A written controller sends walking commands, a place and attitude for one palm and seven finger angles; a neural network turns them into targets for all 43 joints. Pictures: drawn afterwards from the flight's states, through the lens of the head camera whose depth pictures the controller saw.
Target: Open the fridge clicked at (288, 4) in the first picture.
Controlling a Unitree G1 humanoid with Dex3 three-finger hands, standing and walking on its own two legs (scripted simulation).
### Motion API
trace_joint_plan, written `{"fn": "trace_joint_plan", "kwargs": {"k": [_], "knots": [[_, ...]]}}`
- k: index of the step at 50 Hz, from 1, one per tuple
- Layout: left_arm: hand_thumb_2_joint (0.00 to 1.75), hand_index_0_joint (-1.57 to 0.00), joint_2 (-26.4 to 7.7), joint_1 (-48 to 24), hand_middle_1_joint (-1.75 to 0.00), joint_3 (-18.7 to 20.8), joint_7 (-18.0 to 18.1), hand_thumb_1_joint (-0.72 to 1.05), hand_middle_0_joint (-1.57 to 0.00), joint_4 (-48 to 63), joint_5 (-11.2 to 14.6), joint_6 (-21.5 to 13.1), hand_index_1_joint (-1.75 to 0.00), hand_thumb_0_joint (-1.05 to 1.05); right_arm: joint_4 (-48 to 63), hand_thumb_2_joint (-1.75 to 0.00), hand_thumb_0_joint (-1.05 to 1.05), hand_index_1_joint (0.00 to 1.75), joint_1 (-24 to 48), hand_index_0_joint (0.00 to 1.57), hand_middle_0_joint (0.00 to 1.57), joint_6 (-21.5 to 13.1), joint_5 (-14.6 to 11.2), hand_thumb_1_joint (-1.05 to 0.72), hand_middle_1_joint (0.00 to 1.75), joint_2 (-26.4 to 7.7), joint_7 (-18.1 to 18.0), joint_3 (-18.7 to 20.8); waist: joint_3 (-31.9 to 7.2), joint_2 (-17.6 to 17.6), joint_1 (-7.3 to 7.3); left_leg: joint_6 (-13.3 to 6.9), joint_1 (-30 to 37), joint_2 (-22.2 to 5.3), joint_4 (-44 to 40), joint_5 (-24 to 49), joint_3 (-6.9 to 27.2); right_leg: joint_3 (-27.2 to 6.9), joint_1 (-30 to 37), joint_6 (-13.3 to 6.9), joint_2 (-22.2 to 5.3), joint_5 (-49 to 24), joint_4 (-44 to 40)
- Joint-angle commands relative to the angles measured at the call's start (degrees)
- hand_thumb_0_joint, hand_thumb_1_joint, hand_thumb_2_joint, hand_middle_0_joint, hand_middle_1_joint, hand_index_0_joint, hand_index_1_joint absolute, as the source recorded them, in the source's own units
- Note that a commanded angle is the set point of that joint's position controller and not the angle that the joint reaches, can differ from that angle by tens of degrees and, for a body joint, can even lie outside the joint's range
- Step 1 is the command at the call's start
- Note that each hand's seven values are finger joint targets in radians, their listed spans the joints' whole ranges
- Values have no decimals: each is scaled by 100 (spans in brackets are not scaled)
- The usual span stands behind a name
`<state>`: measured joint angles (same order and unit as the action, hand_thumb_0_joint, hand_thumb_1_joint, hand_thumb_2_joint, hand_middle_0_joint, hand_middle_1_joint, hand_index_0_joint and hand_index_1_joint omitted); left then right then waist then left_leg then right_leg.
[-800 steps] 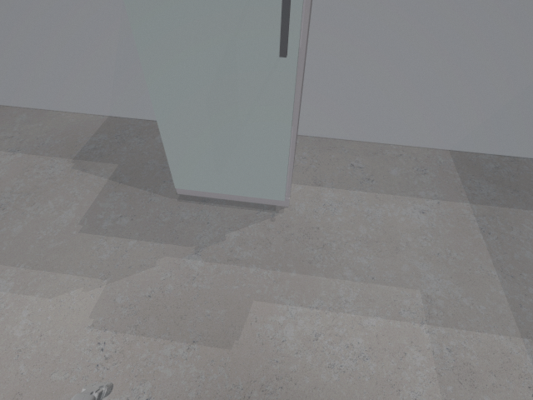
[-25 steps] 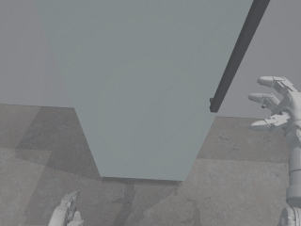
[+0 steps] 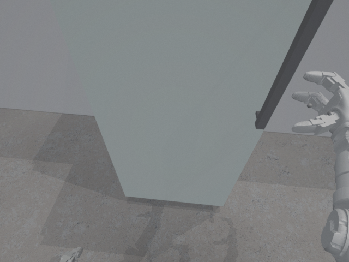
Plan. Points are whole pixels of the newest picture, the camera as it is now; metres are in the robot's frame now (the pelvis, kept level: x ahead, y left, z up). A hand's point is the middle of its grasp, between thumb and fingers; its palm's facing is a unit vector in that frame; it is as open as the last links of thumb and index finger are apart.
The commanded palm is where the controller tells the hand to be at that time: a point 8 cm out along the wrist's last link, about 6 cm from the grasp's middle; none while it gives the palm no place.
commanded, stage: move the hooked fingers beside the handle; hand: right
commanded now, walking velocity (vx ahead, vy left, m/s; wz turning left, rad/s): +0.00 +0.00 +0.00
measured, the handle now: (287, 59) +0.50 -0.18 +0.23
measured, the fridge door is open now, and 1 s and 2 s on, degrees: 0 0 0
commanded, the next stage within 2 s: feel for the door with the fingertips in 0.86 s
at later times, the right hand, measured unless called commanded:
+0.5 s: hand (308, 105) +0.43 -0.23 +0.17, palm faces +0.01 +1.00 +0.01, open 14.0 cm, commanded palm +0.41 -0.28 +0.17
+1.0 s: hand (305, 102) +0.45 -0.23 +0.17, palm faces +0.01 +1.00 +0.02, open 14.0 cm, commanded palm +0.42 -0.28 +0.16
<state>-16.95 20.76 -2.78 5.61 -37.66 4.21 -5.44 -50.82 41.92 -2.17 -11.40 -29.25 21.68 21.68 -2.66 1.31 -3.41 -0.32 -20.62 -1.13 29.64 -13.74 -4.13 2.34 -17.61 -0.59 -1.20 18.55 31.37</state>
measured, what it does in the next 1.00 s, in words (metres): stands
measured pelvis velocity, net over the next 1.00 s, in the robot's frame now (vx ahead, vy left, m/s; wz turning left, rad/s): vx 0.00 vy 0.00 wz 0.01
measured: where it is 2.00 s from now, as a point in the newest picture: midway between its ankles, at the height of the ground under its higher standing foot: outside the picture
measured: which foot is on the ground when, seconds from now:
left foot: down 0.00-1.00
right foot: down 0.00-1.00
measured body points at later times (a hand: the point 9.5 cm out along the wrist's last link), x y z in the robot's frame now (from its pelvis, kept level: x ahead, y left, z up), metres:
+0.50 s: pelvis +0.00 -0.01 +0.00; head +0.03 -0.01 +0.45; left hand +0.07 +0.26 -0.11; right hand +0.43 -0.29 +0.17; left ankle +0.01 +0.12 -0.73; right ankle -0.03 -0.11 -0.73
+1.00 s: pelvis +0.00 +0.00 +0.00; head +0.03 +0.00 +0.45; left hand +0.07 +0.27 -0.11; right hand +0.44 -0.28 +0.17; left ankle +0.01 +0.12 -0.73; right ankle -0.03 -0.11 -0.73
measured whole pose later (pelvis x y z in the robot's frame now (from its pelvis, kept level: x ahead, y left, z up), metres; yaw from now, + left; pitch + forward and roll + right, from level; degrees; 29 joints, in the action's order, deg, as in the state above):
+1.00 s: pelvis +0.00 +0.00 +0.00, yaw +0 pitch +7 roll +1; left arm -16.7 20.8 -3.2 5.0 -36.5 3.9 -3.2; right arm -57.2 45.9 -5.6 -10.3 -30.4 20.9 22.2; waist -3.0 1.1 -4.3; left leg -0.2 -23.6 -0.9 30.8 -13.7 -3.7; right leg 2.6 -20.7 -0.8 -1.4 19.0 33.2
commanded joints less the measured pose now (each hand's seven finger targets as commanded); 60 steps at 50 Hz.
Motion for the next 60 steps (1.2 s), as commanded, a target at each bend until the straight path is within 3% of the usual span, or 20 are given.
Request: {"fn": "trace_joint_plan", "kwargs": {"k": [1,3,6,10,14,18,20,22,25,27,32,33,36,40,48,50,53,55,57,60], "knots": [[90,-20,-856,102,-30,356,12,90,-20,692,-47,-217,-30,0,1088,-30,0,120,2697,30,30,-450,4,50,120,-1788,-84,329,-1723,243,16,-147,966,68,-109,1809,231,-231,320,-133,78,-1867,-312],[90,-20,-861,177,-30,355,25,90,-20,640,-55,-187,-30,0,925,-30,0,120,3044,30,30,-529,25,50,120,-1673,-91,179,-1679,72,-131,-124,831,90,-120,1711,220,-252,293,-136,61,-1758,-305],[90,-20,-844,184,-30,367,7,90,-20,675,-64,-184,-30,0,1124,-30,0,120,2960,30,30,-679,4,50,120,-1661,-73,218,-1973,430,-25,-158,867,103,-64,1800,229,-268,525,-110,53,-2004,-262],[90,-20,-858,238,-30,379,-22,90,-20,659,-73,-148,-30,0,906,-30,0,120,2639,30,30,-605,-79,50,120,-1458,-93,167,-1811,35,-29,-155,855,116,-76,1799,154,-275,416,-114,19,-2052,-285],[90,-20,-878,210,-30,366,-42,90,-20,694,-60,-92,-30,0,777,-30,0,120,2691,30,30,-498,33,50,120,-1654,-163,275,-1523,0,-40,-133,734,109,-115,1562,183,-265,123,-124,42,-1652,-342],[90,-20,-817,154,-30,374,-41,90,-20,794,-67,-99,-30,0,1465,-30,0,120,2812,30,30,-703,41,50,120,-1764,-174,357,-2040,479,40,-167,939,119,-47,1853,225,-275,516,-101,46,-2101,-273],[90,-20,-817,167,-30,376,-21,90,-20,775,-60,-92,-30,0,1531,-30,0,120,2828,30,30,-725,-80,50,120,-1556,-143,202,-1999,171,-32,-156,974,136,-65,1899,189,-269,548,-126,11,-2177,-267],[90,-20,-816,136,-30,358,-12,90,-20,739,-48,-104,-30,0,1463,-30,0,120,2903,30,30,-635,-75,50,120,-1511,-113,180,-1897,410,-56,-159,826,141,-91,1858,192,-294,590,-103,28,-2136,-289],[90,-20,-835,145,-30,371,-15,90,-20,728,-48,-80,-30,0,1291,-30,0,120,2667,30,30,-501,-71,50,120,-1440,-122,136,-1748,174,-27,-165,862,125,-110,1802,142,-268,459,-112,33,-2060,-306],[90,-20,-812,79,-30,350,-25,90,-20,756,-30,-87,-30,0,1337,-30,0,120,2693,30,30,-421,-47,50,120,-1236,-117,-44,-1724,367,-48,-163,740,125,-112,1770,164,-283,500,-97,48,-2031,-295],[90,-20,-830,60,-30,336,-6,90,-20,744,-34,-69,-30,0,1181,-30,0,120,2882,30,30,-445,-54,50,120,-1358,-212,50,-1562,12,-100,-151,669,126,-140,1489,156,-321,322,-113,49,-1641,-325],[90,-20,-811,28,-30,319,0,90,-20,723,-30,-74,-30,0,1030,-30,0,120,3010,30,30,-433,-33,50,120,-1187,-216,-109,-1416,194,-148,-155,545,120,-155,1398,170,-300,308,-114,64,-1538,-319],[90,-20,-844,95,-30,321,16,90,-20,678,-60,-79,-30,0,966,-30,0,120,3367,30,30,-578,49,50,120,-1541,-286,95,-1633,172,-148,-153,637,103,-113,1366,197,-328,275,-121,84,-1485,-277],[90,-20,-821,155,-30,318,14,90,-20,670,-76,-88,-30,0,892,-30,0,120,3365,30,30,-763,40,50,120,-1514,-244,39,-1939,177,-151,-149,811,104,-47,1602,211,-310,350,-122,80,-1716,-200],[90,-20,-878,180,-30,331,-20,90,-20,763,-58,-7,-30,0,518,-30,0,120,2719,30,30,-691,25,50,120,-1923,-62,416,-1902,-47,12,-118,1072,94,17,1909,265,-215,-42,-145,89,-1721,-195],[90,-20,-868,185,-30,348,-12,90,-20,778,-36,28,-30,0,583,-30,0,120,2811,30,30,-680,-68,50,120,-1620,8,154,-1708,-67,-91,-107,956,93,-17,1851,250,-166,-71,-158,68,-1660,-179],[90,-20,-827,178,-30,376,-18,90,-20,768,-44,-17,-30,0,1153,-30,0,120,3159,30,30,-723,-81,50,120,-1453,14,28,-2034,494,-120,-137,781,129,-23,1819,261,-229,352,-139,78,-1807,-139],[90,-20,-842,242,-30,391,-6,90,-20,720,-45,-7,-30,0,1174,-30,0,120,3060,30,30,-695,-178,50,120,-1416,-42,52,-2010,74,-149,-124,858,143,-40,1827,218,-237,301,-153,50,-1840,-134],[90,-20,-807,176,-30,377,-22,90,-20,708,-42,-40,-30,0,1390,-30,0,120,3233,30,30,-642,-163,50,120,-1130,-99,-147,-2022,424,-171,-131,710,149,-38,1779,209,-265,431,-129,67,-1840,-158],[90,-20,-828,237,-30,386,-39,90,-20,644,-62,-22,-30,0,1094,-30,0,120,2930,30,30,-508,-97,50,120,-1221,-303,-2,-1767,64,-127,-141,683,152,-70,1589,151,-284,255,-141,54,-1728,-174]]}}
